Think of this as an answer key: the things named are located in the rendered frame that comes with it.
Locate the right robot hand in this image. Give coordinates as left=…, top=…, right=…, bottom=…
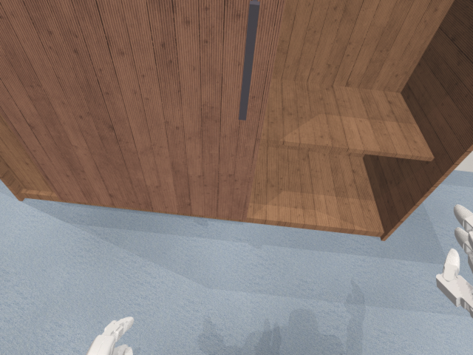
left=436, top=204, right=473, bottom=319

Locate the handle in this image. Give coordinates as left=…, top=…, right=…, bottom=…
left=239, top=0, right=260, bottom=121

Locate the left robot hand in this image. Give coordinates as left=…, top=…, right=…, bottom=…
left=86, top=317, right=134, bottom=355

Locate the wardrobe door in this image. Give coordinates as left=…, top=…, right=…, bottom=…
left=0, top=0, right=286, bottom=220
left=0, top=113, right=54, bottom=192

